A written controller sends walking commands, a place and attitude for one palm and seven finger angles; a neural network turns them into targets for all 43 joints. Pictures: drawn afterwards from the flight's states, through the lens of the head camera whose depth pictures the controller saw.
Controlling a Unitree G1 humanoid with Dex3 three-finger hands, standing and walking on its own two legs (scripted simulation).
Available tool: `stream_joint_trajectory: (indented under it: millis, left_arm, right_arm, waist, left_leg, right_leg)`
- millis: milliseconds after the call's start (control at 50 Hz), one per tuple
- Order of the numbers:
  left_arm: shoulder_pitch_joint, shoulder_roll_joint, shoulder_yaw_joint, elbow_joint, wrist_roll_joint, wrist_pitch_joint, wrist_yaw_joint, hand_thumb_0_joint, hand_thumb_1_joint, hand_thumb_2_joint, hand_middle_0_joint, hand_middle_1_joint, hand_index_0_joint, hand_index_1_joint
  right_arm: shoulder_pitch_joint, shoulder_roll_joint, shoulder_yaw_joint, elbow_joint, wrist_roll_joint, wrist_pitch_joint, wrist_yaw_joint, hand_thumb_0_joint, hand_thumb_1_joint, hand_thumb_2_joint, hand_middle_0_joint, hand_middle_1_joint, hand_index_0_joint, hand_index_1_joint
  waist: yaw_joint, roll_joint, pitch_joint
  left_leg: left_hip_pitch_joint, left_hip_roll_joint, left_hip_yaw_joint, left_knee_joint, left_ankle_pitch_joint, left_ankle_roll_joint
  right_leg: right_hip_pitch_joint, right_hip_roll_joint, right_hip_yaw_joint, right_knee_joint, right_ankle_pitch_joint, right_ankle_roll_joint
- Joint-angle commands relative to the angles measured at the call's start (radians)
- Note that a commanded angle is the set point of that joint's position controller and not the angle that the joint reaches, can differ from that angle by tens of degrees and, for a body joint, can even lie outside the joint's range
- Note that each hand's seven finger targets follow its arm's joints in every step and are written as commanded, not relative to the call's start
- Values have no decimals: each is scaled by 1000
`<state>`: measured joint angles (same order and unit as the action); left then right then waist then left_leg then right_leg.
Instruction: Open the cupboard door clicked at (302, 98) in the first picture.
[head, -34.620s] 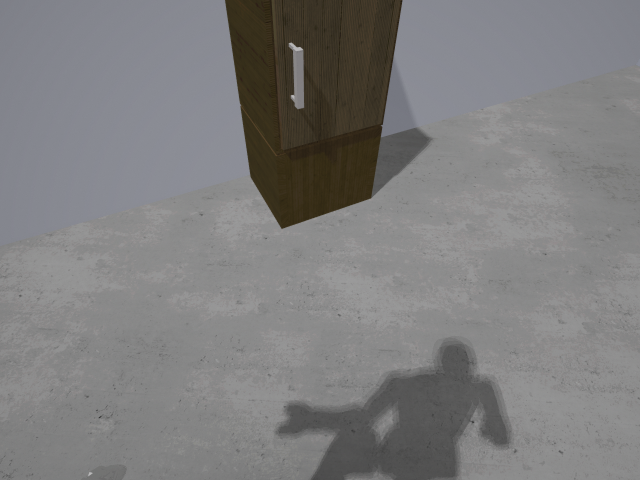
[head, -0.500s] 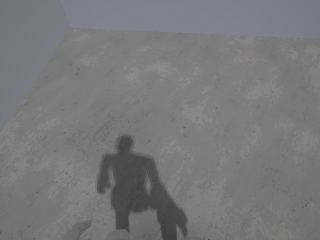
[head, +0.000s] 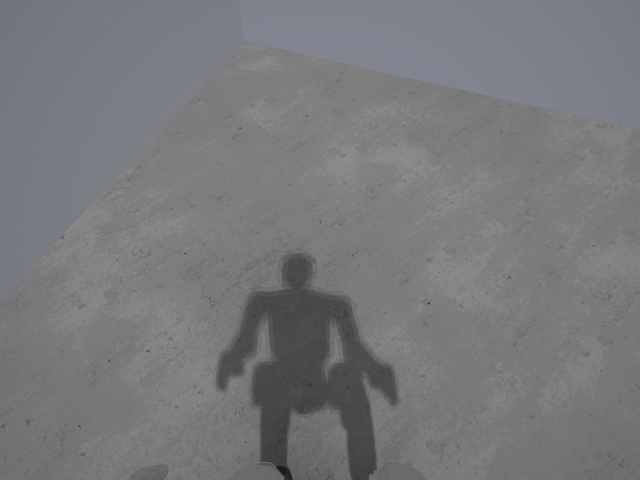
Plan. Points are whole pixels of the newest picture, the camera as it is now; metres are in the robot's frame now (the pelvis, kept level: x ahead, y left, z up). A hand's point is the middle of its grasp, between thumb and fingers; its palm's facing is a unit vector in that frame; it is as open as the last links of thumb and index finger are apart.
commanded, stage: turn to face it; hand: left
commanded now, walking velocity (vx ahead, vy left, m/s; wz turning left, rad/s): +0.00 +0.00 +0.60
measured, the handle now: out of the picture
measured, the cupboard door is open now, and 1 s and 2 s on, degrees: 40 40 40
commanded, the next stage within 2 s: none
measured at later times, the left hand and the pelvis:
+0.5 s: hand out of the picture +0.01 +0.15 -0.18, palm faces +0.36 -0.90 -0.24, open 7.4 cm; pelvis +0.05 -0.05 -0.01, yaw +21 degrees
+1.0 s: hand out of the picture +0.04 +0.09 -0.14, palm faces +0.59 -0.76 -0.27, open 7.4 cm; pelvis +0.09 -0.11 +0.01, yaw +38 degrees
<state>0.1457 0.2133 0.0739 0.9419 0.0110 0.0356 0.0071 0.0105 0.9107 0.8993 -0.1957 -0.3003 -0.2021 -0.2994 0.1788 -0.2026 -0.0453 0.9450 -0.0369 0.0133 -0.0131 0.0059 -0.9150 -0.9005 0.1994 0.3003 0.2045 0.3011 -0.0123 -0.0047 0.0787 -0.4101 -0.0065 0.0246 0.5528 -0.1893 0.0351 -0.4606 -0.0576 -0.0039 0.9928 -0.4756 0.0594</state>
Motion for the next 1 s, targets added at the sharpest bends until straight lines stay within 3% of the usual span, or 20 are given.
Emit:
stream_joint_trajectory:
  millis: [0,80,120,160,220,340,400,420,440,460,480,520,560,720,740,760,780,800,860,980]
  left_arm:
    - [29,60,9,-92,4,-19,7,0,900,900,-200,-300,-200,-300]
    - [150,122,27,-83,7,-31,13,0,900,900,-200,-300,-200,-300]
    - [146,269,47,-111,26,-36,22,0,900,900,-200,-300,-200,-300]
    - [65,200,33,-127,18,-44,34,0,900,900,-200,-300,-200,-300]
    - [41,162,16,-130,19,-53,26,0,900,900,-200,-300,-200,-300]
    - [155,224,30,-92,19,-55,24,0,900,900,-200,-300,-200,-300]
    - [136,239,35,-96,12,-55,19,0,900,900,-200,-300,-200,-300]
    - [117,242,35,-101,6,-56,17,0,900,900,-200,-300,-200,-300]
    - [99,216,32,-122,-1,-54,11,0,900,900,-200,-300,-200,-300]
    - [55,140,6,-167,-7,-51,3,0,900,900,-200,-300,-200,-300]
    - [7,152,9,-205,4,-35,17,0,900,900,-200,-300,-200,-300]
    - [-21,134,12,-173,4,-20,21,0,900,900,-200,-300,-200,-300]
    - [17,134,15,-142,7,-9,7,0,900,900,-200,-300,-200,-300]
    - [115,117,16,-132,3,-21,-1,0,900,900,-200,-300,-200,-300]
    - [163,144,24,-121,5,-30,2,0,900,900,-200,-300,-200,-300]
    - [207,233,42,-122,21,-45,12,0,900,900,-200,-300,-200,-300]
    - [189,301,45,-135,25,-43,18,0,900,900,-200,-300,-200,-300]
    - [154,253,38,-140,17,-49,26,0,900,900,-200,-300,-200,-300]
    - [2,161,15,-174,17,-41,29,0,900,900,-200,-300,-200,-300]
    - [125,193,28,-124,20,-52,29,0,900,900,-200,-300,-200,-300]
  right_arm:
    - [37,-223,-68,-74,5,-2,-2,0,-900,-900,200,300,200,300]
    - [-54,-200,-77,-119,18,17,8,0,-900,-900,200,300,200,300]
    - [-97,-119,-66,-166,22,15,24,0,-900,-900,200,300,200,300]
    - [-93,-136,-73,-144,19,28,25,0,-900,-900,200,300,200,300]
    - [-79,-98,-50,-123,22,34,42,0,-900,-900,200,300,200,300]
    - [-162,-84,-27,-149,28,26,48,0,-900,-900,200,300,200,300]
    - [-102,-114,-31,-141,24,19,41,0,-900,-900,200,300,200,300]
    - [-44,-142,-38,-127,20,14,39,0,-900,-900,200,300,200,300]
    - [39,-221,-59,-108,11,6,35,0,-900,-900,200,300,200,300]
    - [110,-328,-89,-104,9,5,32,0,-900,-900,200,300,200,300]
    - [164,-338,-82,-82,15,14,29,0,-900,-900,200,300,200,300]
    - [75,-291,-74,-100,15,6,1,0,-900,-900,200,300,200,300]
    - [-20,-249,-59,-124,13,3,-2,0,-900,-900,200,300,200,300]
    - [-103,-256,-74,-141,13,16,9,0,-900,-900,200,300,200,300]
    - [-120,-233,-73,-148,20,18,11,0,-900,-900,200,300,200,300]
    - [-108,-166,-66,-165,30,19,18,0,-900,-900,200,300,200,300]
    - [-119,-137,-61,-189,28,18,24,0,-900,-900,200,300,200,300]
    - [-106,-175,-68,-168,21,27,23,0,-900,-900,200,300,200,300]
    - [-56,-124,-60,-115,21,45,42,0,-900,-900,200,300,200,300]
    - [-117,-73,-34,-117,28,34,48,0,-900,-900,200,300,200,300]
  waist:
    - [-11,145,-194]
    - [55,104,-166]
    - [84,-314,-109]
    - [28,-211,-72]
    - [6,-201,-80]
    - [62,-216,-121]
    - [20,-205,-160]
    - [-19,-183,-191]
    - [-69,-19,-258]
    - [-106,294,-278]
    - [-107,153,-249]
    - [-71,254,-186]
    - [-13,203,-143]
    - [46,167,-132]
    - [73,110,-136]
    - [93,-154,-142]
    - [98,-360,-127]
    - [76,-350,-118]
    - [-11,-204,-82]
    - [59,-172,-135]
  left_leg:
    - [158,233,-305,-187,178,126]
    - [-63,124,-273,-79,-38,39]
    - [-272,-57,-27,399,-409,-77]
    - [-249,20,-75,657,-352,-73]
    - [-192,37,1,543,-273,-103]
    - [-71,-1,98,208,-253,-89]
    - [79,-30,129,27,-135,-68]
    - [205,-19,123,-76,-27,-51]
    - [439,120,-16,-103,285,10]
    - [600,419,-400,-101,775,183]
    - [538,459,-350,-84,816,239]
    - [396,367,-316,-120,672,197]
    - [293,274,-219,-144,521,137]
    - [67,190,-253,-94,178,81]
    - [-9,138,-225,-22,75,40]
    - [-163,9,-113,189,-184,-37]
    - [-209,-60,-35,473,-467,-75]
    - [-198,1,-108,652,-437,-62]
    - [-144,42,-54,717,-257,-89]
    - [-73,22,57,312,-290,-106]
  right_leg:
    - [76,37,-27,-180,21,4]
    - [366,14,-13,-558,182,-17]
    - [351,-439,414,-794,133,-209]
    - [262,-390,302,-711,385,-232]
    - [347,-261,9,-598,746,-170]
    - [489,-283,-58,-506,1014,-153]
    - [460,-272,-114,-394,1066,-115]
    - [397,-265,-141,-297,1021,-85]
    - [192,-221,-178,-113,750,-34]
    - [-121,-69,-162,134,-106,28]
    - [-150,-65,-39,192,-174,13]
    - [-168,-71,18,210,-99,28]
    - [-105,-55,16,158,4,31]
    - [239,47,-66,-359,147,14]
    - [346,21,-51,-500,235,8]
    - [450,-197,196,-685,243,-54]
    - [377,-442,418,-750,327,-182]
    - [297,-433,408,-740,319,-222]
    - [219,-280,92,-678,400,-171]
    - [436,-295,-24,-591,741,-181]
